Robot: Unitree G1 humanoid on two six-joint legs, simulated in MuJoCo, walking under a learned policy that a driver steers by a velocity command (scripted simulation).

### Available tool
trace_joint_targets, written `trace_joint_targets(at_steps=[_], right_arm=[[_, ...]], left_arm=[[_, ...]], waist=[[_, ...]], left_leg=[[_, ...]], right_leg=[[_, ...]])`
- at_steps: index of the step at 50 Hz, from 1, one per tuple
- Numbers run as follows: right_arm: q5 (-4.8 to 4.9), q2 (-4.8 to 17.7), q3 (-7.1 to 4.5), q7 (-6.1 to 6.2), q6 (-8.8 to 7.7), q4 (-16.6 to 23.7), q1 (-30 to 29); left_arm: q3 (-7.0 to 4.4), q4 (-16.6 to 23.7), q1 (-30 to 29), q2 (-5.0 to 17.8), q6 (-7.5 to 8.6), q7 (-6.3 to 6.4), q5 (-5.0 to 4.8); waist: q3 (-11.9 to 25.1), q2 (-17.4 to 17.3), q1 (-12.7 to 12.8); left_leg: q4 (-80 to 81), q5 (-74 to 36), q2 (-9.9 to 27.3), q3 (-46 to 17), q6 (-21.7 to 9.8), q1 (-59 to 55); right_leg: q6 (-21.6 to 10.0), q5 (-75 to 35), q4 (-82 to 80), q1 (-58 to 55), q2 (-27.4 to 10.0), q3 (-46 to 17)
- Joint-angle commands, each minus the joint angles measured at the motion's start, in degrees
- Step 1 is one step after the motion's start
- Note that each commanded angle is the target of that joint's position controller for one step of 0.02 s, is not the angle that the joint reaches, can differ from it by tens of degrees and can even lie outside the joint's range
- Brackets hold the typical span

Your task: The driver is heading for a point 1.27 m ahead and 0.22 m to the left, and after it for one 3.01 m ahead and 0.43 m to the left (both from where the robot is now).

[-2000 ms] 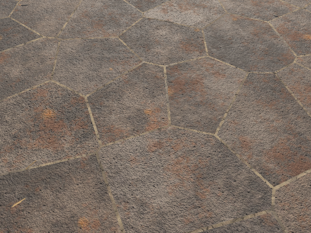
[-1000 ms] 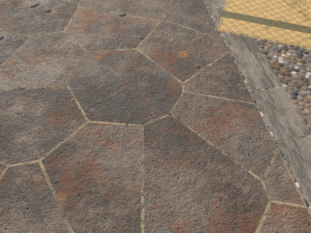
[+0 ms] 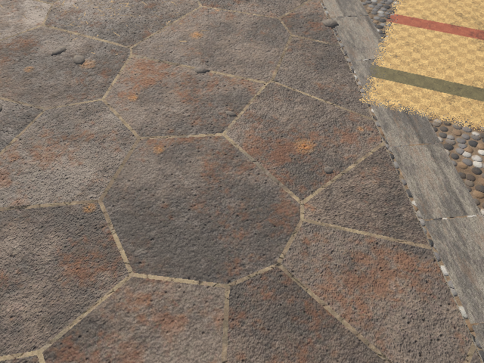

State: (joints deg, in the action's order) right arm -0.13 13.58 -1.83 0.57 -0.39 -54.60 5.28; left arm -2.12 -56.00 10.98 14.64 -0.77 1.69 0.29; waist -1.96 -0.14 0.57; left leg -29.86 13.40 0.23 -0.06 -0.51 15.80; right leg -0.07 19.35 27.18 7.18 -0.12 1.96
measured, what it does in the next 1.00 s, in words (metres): walks ahead: right foot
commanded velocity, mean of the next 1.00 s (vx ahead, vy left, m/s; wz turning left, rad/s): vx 0.26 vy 0.00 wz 0.00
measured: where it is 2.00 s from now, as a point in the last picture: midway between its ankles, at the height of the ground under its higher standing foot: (253, 249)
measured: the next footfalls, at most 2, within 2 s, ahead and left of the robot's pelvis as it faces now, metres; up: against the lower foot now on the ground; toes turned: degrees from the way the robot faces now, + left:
right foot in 1.00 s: +0.44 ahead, -0.11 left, +0.00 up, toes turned -2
left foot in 1.56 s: +0.76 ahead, +0.13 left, +0.00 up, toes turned +3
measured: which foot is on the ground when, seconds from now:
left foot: down 0.00-1.00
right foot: down 0.00-0.54, up 0.56-0.98, down 1.00-1.00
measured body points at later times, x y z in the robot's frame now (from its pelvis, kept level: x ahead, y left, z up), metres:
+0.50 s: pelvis +0.03 +0.02 -0.01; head +0.03 +0.03 +0.44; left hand +0.01 +0.28 -0.16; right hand +0.11 -0.25 -0.14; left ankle +0.03 +0.12 -0.73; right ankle -0.05 -0.12 -0.74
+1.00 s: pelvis +0.25 +0.00 -0.02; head +0.28 +0.00 +0.43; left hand +0.49 +0.22 -0.11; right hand +0.15 -0.26 -0.16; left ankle +0.04 +0.12 -0.73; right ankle +0.40 -0.11 -0.73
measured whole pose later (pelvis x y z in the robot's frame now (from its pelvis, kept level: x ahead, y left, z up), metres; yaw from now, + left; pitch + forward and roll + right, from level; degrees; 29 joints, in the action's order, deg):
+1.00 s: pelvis +0.25 +0.00 -0.02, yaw +1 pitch +1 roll +1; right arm 0.6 13.4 -2.8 0.9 -3.6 -63.2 26.6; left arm -2.5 -50.1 -4.6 13.0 5.2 -2.5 -1.6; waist -2.1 0.4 -4.5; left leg -14.4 25.5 0.6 2.3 0.2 -10.6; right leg -4.9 2.8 29.8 29.9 -1.2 3.0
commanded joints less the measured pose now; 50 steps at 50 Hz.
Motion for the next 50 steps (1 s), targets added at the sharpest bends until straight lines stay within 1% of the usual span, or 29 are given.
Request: trace_joint_targets(at_steps=[1, 13, 14, 16, 17, 18, 19, 20, 21, 22, 24, 25, 26, 27, 28, 29, 30, 31, 32, 33, 34, 36, 39, 42, 45, 47, 48, 49, 50], right_arm=[[0.06, 7.18, -1.54, 0.29, -0.31, 1.52, -1.50], [0.00, 6.43, -1.56, 0.97, 0.68, -2.51, -1.86], [0.05, 5.97, -1.48, 1.00, 0.79, -3.31, -0.93], [0.57, 6.73, -1.90, 1.13, 0.97, -3.79, -0.49], [0.56, 6.81, -1.97, 1.14, 0.68, -3.55, -0.90], [0.62, 6.63, -1.96, 1.03, 0.05, -3.11, -1.79], [0.81, 5.84, -1.87, 0.75, -0.84, -2.60, -2.73], [1.08, 4.60, -1.71, 0.32, -1.80, -2.11, -3.65], [1.41, 4.05, -1.66, -0.15, -2.58, -1.63, -4.10], [1.63, 4.16, -1.70, -0.56, -3.28, -1.31, -4.13], [2.04, 3.84, -1.82, -1.20, -4.24, -2.19, -0.72], [2.20, 4.12, -2.22, -1.29, -4.38, -4.11, 4.02], [1.94, 6.14, -3.25, -1.18, -4.33, -6.54, 10.23], [1.57, 11.02, -4.80, -0.97, -4.55, -8.19, 17.51], [1.46, 14.71, -5.36, -1.69, -4.92, -9.48, 24.56], [0.73, 10.14, -3.51, -1.82, -5.80, -8.80, 20.98], [0.67, 7.36, -2.60, -1.88, -6.39, -7.39, 16.96], [0.58, 6.30, -2.11, -2.06, -6.64, -6.40, 14.60], [0.54, 5.57, -1.63, -2.18, -6.60, -5.77, 13.26], [0.32, 4.38, -1.10, -2.08, -6.27, -5.79, 13.54], [0.13, 4.25, -0.90, -1.82, -5.89, -6.05, 14.91], [0.01, 5.69, -0.91, -1.01, -5.43, -6.44, 17.28], [-0.10, 7.67, -1.17, 0.08, -4.94, -5.89, 17.65], [0.25, 8.18, -1.50, 0.40, -4.83, -6.21, 20.03], [0.94, 7.92, -1.87, 0.46, -4.50, -6.98, 21.66], [1.01, 8.69, -2.37, 0.53, -4.09, -6.67, 20.63], [0.92, 9.52, -2.68, 0.55, -3.85, -6.28, 19.74], [0.77, 9.87, -2.84, 0.56, -3.44, -5.94, 18.79], [0.47, 9.00, -2.48, 0.56, -3.02, -5.41, 18.19]], left_arm=[[-1.15, 0.48, 1.78, 5.65, 0.13, 0.32, -0.01], [-0.53, -3.68, 2.62, 4.94, 0.64, 0.65, 0.13], [-0.44, -4.50, 3.98, 4.47, 0.64, 0.66, 0.05], [-0.87, -4.50, 3.99, 5.72, 0.58, 0.84, -0.55], [-1.03, -4.11, 4.08, 6.24, 0.79, 0.99, -0.74], [-1.15, -3.97, 5.17, 6.50, 1.27, 1.04, -0.97], [-1.41, -4.36, 7.25, 7.23, 1.96, 0.99, -1.27], [-1.93, -5.00, 9.29, 8.67, 2.67, 0.87, -1.57], [-2.48, -5.18, 9.08, 10.07, 3.29, 0.79, -1.74], [-2.44, -5.02, 8.58, 9.47, 3.87, 0.63, -1.66], [-2.18, -4.11, 6.13, 8.11, 4.50, -0.01, -1.91], [-2.11, -3.39, 4.14, 7.91, 4.44, -0.37, -2.03], [-2.06, -2.28, 2.02, 7.85, 4.59, -0.55, -1.90], [-1.33, -0.49, 0.20, 5.28, 5.06, -0.64, -1.82], [-0.76, 1.62, -0.24, 2.88, 6.06, -0.35, -1.45], [-1.38, 1.94, -0.98, 4.74, 6.69, -0.62, -2.59], [-1.45, 1.55, -0.34, 4.71, 7.12, -1.16, -3.43], [-1.59, 1.04, 0.02, 4.45, 7.37, -1.36, -3.28], [-2.06, 0.94, -0.55, 4.91, 7.35, -1.40, -2.78], [-2.48, 0.89, -0.80, 5.18, 7.07, -1.58, -2.29], [-2.51, 0.89, -0.82, 4.34, 6.69, -1.85, -2.10], [-2.30, 1.93, -3.51, 2.70, 5.96, -2.09, -1.63], [-1.44, 5.04, -11.34, 0.95, 5.63, -2.19, -1.46], [-0.93, 6.83, -16.80, 1.20, 5.67, -2.86, -1.79], [-0.82, 8.50, -19.78, 2.11, 5.94, -3.72, -2.07], [-1.35, 8.90, -18.77, 3.77, 6.28, -4.22, -2.09], [-2.03, 8.48, -16.12, 5.20, 6.38, -4.26, -2.02], [-3.09, 6.96, -10.23, 6.98, 6.35, -4.09, -1.96], [-4.52, 3.75, -0.12, 9.21, 6.09, -3.71, -2.08]], waist=[[4.75, -0.15, 0.06], [1.90, -0.26, -0.17], [2.85, -0.27, -0.03], [-0.35, 1.22, -0.17], [-2.75, 1.90, 0.07], [-4.81, 2.32, 0.72], [-6.17, 3.93, 1.48], [-6.93, 7.21, 1.94], [-8.39, 10.00, 1.63], [-9.36, 9.66, 1.20], [-8.57, 8.34, -1.38], [-7.13, 7.45, -3.73], [-4.54, 5.36, -6.13], [-1.46, -5.99, -8.34], [3.31, -18.02, -9.86], [1.59, -10.49, -6.94], [-1.03, -6.92, -4.82], [-1.52, -4.27, -3.45], [-2.60, -3.08, -2.68], [-2.30, -3.70, -2.27], [-1.91, -4.67, -2.16], [-2.25, -3.83, -2.45], [-4.38, -3.35, -3.57], [-5.77, -4.43, -4.86], [-6.98, -4.40, -4.43], [-5.31, -4.71, -2.47], [-2.77, -5.76, -0.57], [1.34, -6.66, 2.83], [7.10, -6.41, 7.46]], left_leg=[[2.39, -21.39, 3.78, -3.72, -3.38, -6.89], [4.09, -13.81, 2.35, -2.78, -2.52, -6.64], [4.24, -7.03, 1.59, -2.10, -2.49, -6.90], [2.90, 14.02, -0.52, -0.57, -2.83, -2.87], [2.26, 20.14, -0.87, -0.50, -3.01, 0.72], [1.01, 21.96, -0.90, -0.47, -3.16, 3.88], [-1.79, 20.27, -1.16, 0.35, -2.92, 6.96], [-7.07, 15.07, -1.80, 2.84, -2.28, 9.84], [-11.94, 10.44, -0.78, 3.43, -2.42, 12.35], [-13.35, 9.87, 0.84, 2.26, -3.11, 13.34], [-6.50, 10.90, 1.06, 3.15, -4.31, 8.31], [-0.62, 8.60, -0.36, 4.36, -4.52, -0.90], [1.76, 4.51, -0.95, 2.82, -4.72, -11.02], [9.29, 8.38, 7.54, -13.22, -8.86, -20.09], [18.71, 9.72, 19.59, -37.33, -16.71, -28.70], [18.63, 9.33, 22.20, -39.80, -17.33, -27.13], [17.81, 5.97, 20.50, -32.68, -15.40, -24.76], [18.17, 3.08, 18.04, -26.09, -13.28, -22.86], [18.77, -2.48, 16.30, -20.74, -11.67, -20.94], [19.36, -7.69, 14.12, -15.95, -10.26, -19.29], [19.83, -11.42, 13.01, -13.06, -9.81, -18.42], [21.18, -16.08, 12.46, -10.12, -10.47, -17.50], [23.32, -16.29, 11.62, -6.82, -10.35, -14.04], [24.96, -14.25, 11.28, -4.22, -10.03, -12.13], [23.95, -16.78, 13.66, -3.50, -9.62, -16.39], [20.32, -24.91, 14.88, -2.61, -8.62, -20.07], [16.59, -34.75, 15.03, -2.03, -8.02, -21.15], [9.30, -44.76, 14.11, -0.72, -7.11, -20.99], [-2.36, -47.24, 11.40, 1.08, -5.44, -16.78]], right_leg=[[-0.79, -15.50, -3.20, 2.12, -2.41, -2.10], [-0.49, -9.69, -4.88, 4.28, -2.50, -1.61], [-0.73, -3.72, -5.45, 4.05, -2.10, -1.16], [-2.91, 12.01, -6.04, 7.09, -2.32, -2.37], [-4.30, 18.32, -7.01, 8.36, -3.53, -4.34], [-5.68, 22.39, -8.47, 8.73, -5.24, -7.01], [-7.45, 24.96, -10.57, 7.48, -8.05, -11.21], [-9.84, 27.07, -14.06, 5.26, -12.58, -17.33], [-12.30, 26.76, -16.69, 4.32, -17.42, -23.05], [-13.17, 23.08, -16.81, 4.53, -19.28, -24.82], [-11.13, 14.16, -13.44, 4.96, -17.02, -19.59], [-9.17, 10.07, -10.48, 8.80, -13.90, -14.97], [-7.16, 0.47, -4.20, 13.40, -10.17, -10.28], [-3.08, -7.80, 13.80, 21.85, -2.85, -1.26], [-0.47, 8.99, 32.45, 32.60, 2.96, -0.31], [-1.63, 12.33, 42.33, 37.79, 0.26, -6.83], [-3.25, 7.73, 45.19, 39.71, -2.42, -7.86], [-4.31, 2.41, 43.89, 39.58, -4.63, -7.07], [-4.52, -1.75, 40.51, 38.87, -6.23, -6.33], [-4.28, -4.33, 37.64, 36.28, -7.06, -5.31], [-3.67, -5.72, 35.22, 34.60, -7.19, -4.26], [-1.82, -8.31, 30.26, 34.69, -6.88, -2.48], [-0.17, -14.59, 17.64, 33.48, -5.73, -1.17], [-0.29, -20.07, 9.46, 29.22, -3.90, 0.65], [-2.14, -20.43, 5.45, 29.07, -3.74, -0.37], [-3.89, -17.92, 3.52, 26.12, -2.81, -0.19], [-4.82, -16.41, 3.61, 21.31, -1.28, 0.80], [-6.06, -15.34, 3.82, 13.21, 0.66, 2.15], [-7.63, -15.26, 3.70, 0.11, 1.67, 2.62]])
Velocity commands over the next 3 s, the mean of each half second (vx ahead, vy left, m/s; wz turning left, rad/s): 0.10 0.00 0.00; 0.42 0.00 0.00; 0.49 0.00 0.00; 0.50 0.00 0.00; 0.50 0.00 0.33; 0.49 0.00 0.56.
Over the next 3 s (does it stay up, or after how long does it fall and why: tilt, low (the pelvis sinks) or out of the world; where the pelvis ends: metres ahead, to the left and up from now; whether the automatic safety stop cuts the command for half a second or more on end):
stays up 1.35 0.12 0.01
